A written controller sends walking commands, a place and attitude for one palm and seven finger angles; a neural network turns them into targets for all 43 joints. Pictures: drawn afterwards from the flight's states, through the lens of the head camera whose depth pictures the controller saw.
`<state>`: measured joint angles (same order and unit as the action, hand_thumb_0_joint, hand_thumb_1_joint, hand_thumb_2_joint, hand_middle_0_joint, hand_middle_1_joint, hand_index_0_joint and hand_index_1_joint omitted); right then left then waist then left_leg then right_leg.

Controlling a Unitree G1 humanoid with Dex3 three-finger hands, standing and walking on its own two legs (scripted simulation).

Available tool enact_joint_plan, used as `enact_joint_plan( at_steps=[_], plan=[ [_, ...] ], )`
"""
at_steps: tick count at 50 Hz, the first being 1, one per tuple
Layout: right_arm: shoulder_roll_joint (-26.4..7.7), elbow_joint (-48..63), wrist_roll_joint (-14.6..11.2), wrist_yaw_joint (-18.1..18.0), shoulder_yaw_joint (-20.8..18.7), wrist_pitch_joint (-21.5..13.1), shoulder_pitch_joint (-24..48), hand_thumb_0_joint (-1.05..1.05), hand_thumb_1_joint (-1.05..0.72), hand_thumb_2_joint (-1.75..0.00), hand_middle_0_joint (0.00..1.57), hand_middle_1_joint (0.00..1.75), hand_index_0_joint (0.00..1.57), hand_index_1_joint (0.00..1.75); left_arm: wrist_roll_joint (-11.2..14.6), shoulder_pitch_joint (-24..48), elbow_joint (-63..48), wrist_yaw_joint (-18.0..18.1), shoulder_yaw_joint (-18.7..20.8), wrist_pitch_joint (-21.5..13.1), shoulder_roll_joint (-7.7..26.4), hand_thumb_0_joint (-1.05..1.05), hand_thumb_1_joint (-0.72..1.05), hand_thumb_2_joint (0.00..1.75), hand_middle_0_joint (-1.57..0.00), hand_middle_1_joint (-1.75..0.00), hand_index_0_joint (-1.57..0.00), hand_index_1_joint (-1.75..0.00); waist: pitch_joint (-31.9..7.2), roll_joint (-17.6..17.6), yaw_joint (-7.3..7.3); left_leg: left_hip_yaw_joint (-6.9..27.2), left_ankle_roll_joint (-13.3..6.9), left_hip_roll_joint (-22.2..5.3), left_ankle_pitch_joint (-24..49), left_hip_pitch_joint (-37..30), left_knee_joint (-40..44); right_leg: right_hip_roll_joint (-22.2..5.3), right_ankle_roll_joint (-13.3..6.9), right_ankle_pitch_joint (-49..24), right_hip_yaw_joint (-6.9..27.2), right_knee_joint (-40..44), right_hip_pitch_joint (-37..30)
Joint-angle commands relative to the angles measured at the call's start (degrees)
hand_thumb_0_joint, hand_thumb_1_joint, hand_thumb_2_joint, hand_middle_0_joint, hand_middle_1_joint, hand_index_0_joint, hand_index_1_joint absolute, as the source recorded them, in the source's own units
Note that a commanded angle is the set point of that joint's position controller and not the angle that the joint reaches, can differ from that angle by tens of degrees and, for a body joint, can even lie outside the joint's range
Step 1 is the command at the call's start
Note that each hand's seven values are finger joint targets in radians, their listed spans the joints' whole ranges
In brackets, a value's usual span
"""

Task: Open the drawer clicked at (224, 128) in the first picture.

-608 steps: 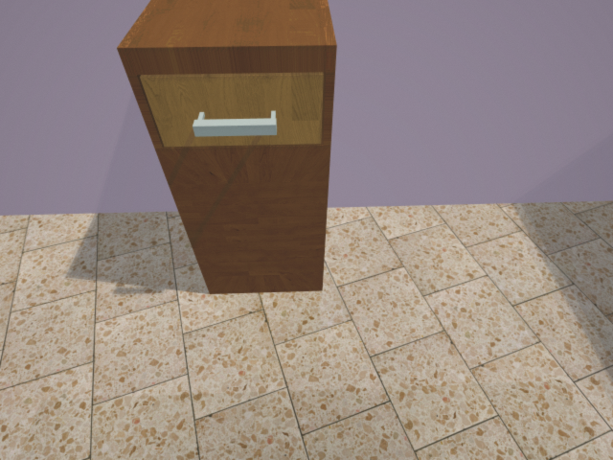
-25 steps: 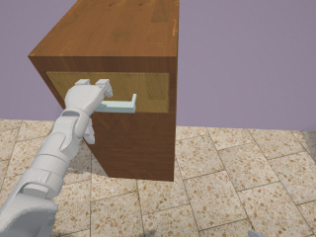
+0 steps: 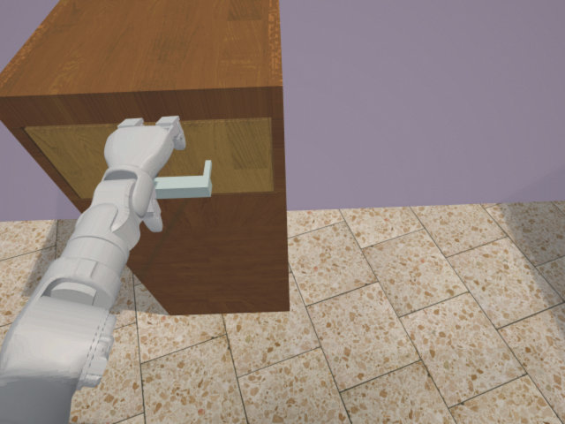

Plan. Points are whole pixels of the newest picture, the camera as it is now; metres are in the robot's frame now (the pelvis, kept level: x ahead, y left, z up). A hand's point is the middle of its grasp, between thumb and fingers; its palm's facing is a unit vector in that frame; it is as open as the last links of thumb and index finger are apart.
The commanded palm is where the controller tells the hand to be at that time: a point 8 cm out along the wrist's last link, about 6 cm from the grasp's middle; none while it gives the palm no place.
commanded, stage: move the hooked fingers above the handle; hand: left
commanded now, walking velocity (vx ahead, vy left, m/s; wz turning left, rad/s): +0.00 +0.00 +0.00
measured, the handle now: (160, 177) +0.51 +0.21 +0.03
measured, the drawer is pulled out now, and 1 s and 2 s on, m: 0.00 0.00 0.00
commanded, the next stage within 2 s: lower the fingers behind the handle in 1.50 s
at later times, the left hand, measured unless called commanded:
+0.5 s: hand (152, 176) +0.46 +0.19 +0.08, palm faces -0.05 -0.03 -1.00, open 13.8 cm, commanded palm +0.44 +0.20 +0.15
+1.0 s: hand (156, 176) +0.46 +0.18 +0.09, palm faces -0.02 -0.03 -1.00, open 13.8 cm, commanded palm +0.43 +0.19 +0.15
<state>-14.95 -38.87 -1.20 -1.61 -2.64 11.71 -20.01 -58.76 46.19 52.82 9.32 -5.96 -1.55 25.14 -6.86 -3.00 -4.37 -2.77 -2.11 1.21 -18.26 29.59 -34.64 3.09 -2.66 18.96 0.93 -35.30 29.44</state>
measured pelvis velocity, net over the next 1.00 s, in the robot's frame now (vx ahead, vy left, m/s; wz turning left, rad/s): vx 0.00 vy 0.00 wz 0.01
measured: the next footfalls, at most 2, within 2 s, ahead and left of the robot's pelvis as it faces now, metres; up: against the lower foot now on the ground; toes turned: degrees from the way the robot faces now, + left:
none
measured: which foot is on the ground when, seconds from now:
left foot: down 0.00-1.00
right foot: down 0.00-1.00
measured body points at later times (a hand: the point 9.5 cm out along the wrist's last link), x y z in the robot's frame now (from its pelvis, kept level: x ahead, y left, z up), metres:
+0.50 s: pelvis -0.01 +0.01 +0.00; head +0.05 -0.01 +0.45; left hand +0.46 +0.19 +0.14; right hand +0.07 -0.25 -0.13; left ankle -0.02 +0.10 -0.72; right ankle -0.03 -0.09 -0.72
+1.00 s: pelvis +0.00 +0.00 +0.00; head +0.04 -0.02 +0.45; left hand +0.45 +0.18 +0.14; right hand +0.06 -0.26 -0.14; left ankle -0.02 +0.10 -0.72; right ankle -0.03 -0.09 -0.72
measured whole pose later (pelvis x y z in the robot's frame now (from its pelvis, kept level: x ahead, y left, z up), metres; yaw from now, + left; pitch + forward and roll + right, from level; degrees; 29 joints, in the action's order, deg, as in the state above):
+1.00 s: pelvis +0.00 +0.00 +0.00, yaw +1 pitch +12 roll +0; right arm -14.5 -38.7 -1.3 -1.2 -2.5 11.6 -16.9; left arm -58.3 45.0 50.4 9.4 -8.5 -0.2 22.6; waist -7.1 -3.2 -3.2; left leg -2.3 -2.3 1.7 -18.2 27.7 -34.3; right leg 2.6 -2.5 19.2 0.5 -35.1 27.3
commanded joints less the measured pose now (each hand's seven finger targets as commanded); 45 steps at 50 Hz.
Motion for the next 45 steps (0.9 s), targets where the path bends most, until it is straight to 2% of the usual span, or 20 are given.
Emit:
enact_joint_plan(
  at_steps=[1,3,4,7,9,11,12,14,17,19,22,24,27,28,31,34,36,39,41,45],
  plan=[
    [-7.81,6.50,-0.19,-0.36,-2.87,-1.67,-1.26,0.00,-0.90,-0.90,0.20,0.30,0.20,0.30,0.49,21.81,-11.21,1.16,3.27,0.16,12.69,0.00,-0.50,0.30,-0.30,-1.20,-0.30,-1.20,-20.05,4.53,1.00,0.32,-1.21,0.22,23.57,-9.82,1.46,-1.24,0.59,-26.66,0.89,3.38,-13.04],
    [-8.00,6.50,-0.15,-0.46,-3.04,-1.76,-1.33,0.00,-0.90,-0.90,0.20,0.30,0.20,0.30,0.70,22.34,-13.82,1.16,5.55,-1.23,15.56,0.00,-0.50,0.30,-0.30,-1.20,-0.30,-1.20,-21.54,4.15,1.42,0.51,-1.32,0.19,23.85,-10.66,1.58,-1.25,0.55,-26.42,1.33,3.47,-14.13],
    [-7.71,6.75,-0.20,-0.52,-3.10,-1.73,-1.05,0.00,-0.90,-0.90,0.20,0.30,0.20,0.30,0.50,21.24,-14.57,1.25,5.32,-1.64,15.22,0.00,-0.50,0.30,-0.30,-1.20,-0.30,-1.20,-21.68,2.65,1.75,0.56,-1.27,0.31,24.10,-11.56,1.54,-1.08,0.34,-25.84,1.16,3.36,-13.49],
    [-7.30,6.12,-0.29,-0.19,-3.36,-2.26,-1.25,0.00,-0.90,-0.90,0.20,0.30,0.20,0.30,0.74,25.67,-16.87,2.23,1.93,-2.61,11.06,0.00,-0.50,0.30,-0.30,-1.20,-0.30,-1.20,-19.54,1.56,-0.30,1.50,-1.09,-0.22,24.41,-14.45,1.21,-0.71,0.13,-21.74,0.25,3.76,-8.81],
    [-7.58,5.23,-0.17,-0.17,-3.63,-2.56,-1.53,0.00,-0.90,-0.90,0.20,0.30,0.20,0.30,0.36,26.44,-17.20,3.47,4.78,-2.52,14.44,0.00,-0.50,0.30,-0.30,-1.20,-0.30,-1.20,-20.89,0.19,0.25,1.80,-1.00,-0.28,24.41,-16.03,0.98,-0.54,0.00,-20.81,0.33,3.50,-8.06],
    [-7.07,5.17,-0.23,0.21,-3.56,-2.80,-1.17,0.00,-0.90,-0.90,0.20,0.30,0.20,0.30,0.61,27.60,-17.09,4.09,1.73,-1.77,10.39,0.00,-0.50,0.30,-0.30,-1.20,-0.30,-1.20,-20.80,-0.65,-0.14,2.28,-0.62,-0.39,25.00,-17.11,0.90,-0.42,-0.10,-19.57,-0.45,3.24,-6.36],
    [-7.17,4.72,-0.21,0.35,-3.52,-2.87,-1.38,0.00,-0.90,-0.90,0.20,0.30,0.20,0.30,0.62,29.56,-16.37,4.22,0.23,-1.33,8.90,0.00,-0.50,0.30,-0.30,-1.20,-0.30,-1.20,-20.29,-0.10,-1.12,2.62,-0.49,-0.57,25.57,-17.52,0.74,-0.41,-0.13,-19.11,-0.64,3.25,-5.41],
    [-7.50,4.37,-0.19,0.40,-3.34,-2.89,-1.10,0.00,-0.90,-0.90,0.20,0.30,0.20,0.30,0.48,28.73,-13.28,4.64,1.92,0.39,10.67,0.00,-0.50,0.30,-0.30,-1.20,-0.30,-1.20,-19.37,1.38,-0.57,2.56,-0.61,-0.46,23.18,-16.46,1.14,-0.34,-0.05,-17.91,-0.66,3.49,-5.41],
    [-7.67,4.48,-0.41,0.17,-2.78,-2.79,-0.49,0.00,-0.90,-0.90,0.20,0.30,0.20,0.30,0.34,30.70,-9.61,3.87,-0.35,2.65,8.63,0.00,-0.50,0.30,-0.30,-1.20,-0.30,-1.20,-17.32,3.85,-1.71,2.26,-0.72,-0.30,20.64,-14.04,1.52,-0.71,0.11,-16.93,-0.63,3.90,-5.42],
    [-7.73,5.00,-0.26,0.00,-2.71,-2.74,-0.51,0.00,-0.90,-0.90,0.20,0.30,0.20,0.30,0.10,30.14,-9.25,3.20,1.05,3.09,10.36,0.00,-0.50,0.30,-0.30,-1.20,-0.30,-1.20,-19.50,2.78,-0.56,2.10,-0.78,-0.17,21.18,-14.47,1.36,-0.82,0.07,-17.94,-0.34,3.47,-6.68],
    [-7.71,5.84,-0.23,-0.35,-2.22,-2.53,-0.41,0.00,-0.90,-0.90,0.20,0.30,0.20,0.30,0.50,29.09,-6.97,1.50,0.06,3.01,9.06,0.00,-0.50,0.30,-0.30,-1.20,-0.30,-1.20,-18.43,5.08,-0.92,1.82,-0.94,-0.03,21.29,-12.60,1.21,-1.10,0.24,-19.53,-0.28,3.50,-7.98],
    [-7.86,6.52,-0.15,-0.75,-2.17,-2.39,-0.25,0.00,-0.90,-0.90,0.20,0.30,0.20,0.30,0.18,27.15,-7.78,0.94,2.72,2.12,12.39,0.00,-0.50,0.30,-0.30,-1.20,-0.30,-1.20,-19.76,5.36,0.21,1.38,-1.12,0.04,21.44,-12.09,1.04,-1.23,0.39,-20.92,0.23,3.19,-9.59],
    [-7.59,7.42,0.10,-0.67,-2.19,-2.24,-0.26,0.00,-0.90,-0.90,0.20,0.30,0.20,0.30,-0.21,25.77,-10.82,0.84,4.03,-0.02,13.79,0.00,-0.50,0.30,-0.30,-1.20,-0.30,-1.20,-21.64,3.07,1.35,1.55,-0.91,0.05,25.07,-12.39,0.40,-1.11,-0.01,-23.14,0.27,2.25,-10.79],
    [-7.34,7.63,0.08,-0.54,-2.30,-2.26,-0.34,0.00,-0.90,-0.90,0.20,0.30,0.20,0.30,0.05,25.86,-12.12,1.00,2.81,-0.42,12.09,0.00,-0.50,0.30,-0.30,-1.20,-0.30,-1.20,-21.69,3.15,1.12,1.53,-0.94,0.00,25.59,-12.64,0.32,-1.06,0.13,-23.65,0.17,2.20,-10.43],
    [-7.48,7.16,-0.05,-0.54,-2.47,-2.07,-0.38,0.00,-0.90,-0.90,0.20,0.30,0.20,0.30,-0.21,24.11,-11.70,1.93,4.19,-0.33,13.57,0.00,-0.50,0.30,-0.30,-1.20,-0.30,-1.20,-19.56,3.77,1.02,1.28,-0.90,-0.17,24.81,-12.04,0.39,-0.89,0.18,-23.04,0.13,2.58,-9.44],
    [-7.24,6.74,0.09,-0.13,-3.23,-2.23,-0.76,0.00,-0.90,-0.90,0.20,0.30,0.20,0.30,-0.04,26.72,-17.14,2.66,3.31,-1.12,12.38,0.00,-0.50,0.30,-0.30,-1.20,-0.30,-1.20,-24.01,0.75,1.02,1.78,-0.73,-0.31,28.57,-15.86,-0.12,-0.74,0.05,-24.27,0.16,2.10,-9.55],
    [-7.03,6.13,0.09,0.20,-3.56,-2.28,-0.82,0.00,-0.90,-0.90,0.20,0.30,0.20,0.30,0.40,28.36,-18.98,2.84,1.06,-1.12,9.71,0.00,-0.50,0.30,-0.30,-1.20,-0.30,-1.20,-23.80,-0.90,0.01,2.13,-0.56,-0.50,30.30,-18.20,-0.57,-0.55,0.09,-24.11,-0.21,2.25,-7.73],
    [-7.21,5.12,-0.05,0.47,-3.61,-2.11,-0.90,0.00,-0.90,-0.90,0.20,0.30,0.20,0.30,1.02,26.95,-17.18,2.80,1.36,-0.26,9.62,0.00,-0.50,0.30,-0.30,-1.20,-0.30,-1.20,-21.89,0.79,-0.07,2.53,-0.54,-0.51,29.21,-17.98,-0.20,-0.34,0.08,-22.97,-0.50,2.74,-7.26],
    [-7.14,4.88,-0.06,0.51,-3.58,-2.07,-0.55,0.00,-0.90,-0.90,0.20,0.30,0.20,0.30,1.28,27.74,-17.04,2.68,-0.42,0.44,7.48,0.00,-0.50,0.30,-0.30,-1.20,-0.30,-1.20,-20.95,1.71,-0.46,2.31,-0.66,-0.34,27.63,-17.28,0.24,-0.49,0.15,-22.85,-0.47,3.15,-7.37],
    [-7.29,5.20,0.00,0.34,-2.94,-1.77,0.28,0.00,-0.90,-0.90,0.20,0.30,0.20,0.30,1.04,24.36,-13.94,2.37,2.82,1.49,11.07,0.00,-0.50,0.30,-0.30,-1.20,-0.30,-1.20,-20.85,3.18,1.33,1.68,-0.85,0.13,26.62,-14.69,0.95,-0.78,0.06,-24.65,-0.09,3.10,-10.89]
  ],
)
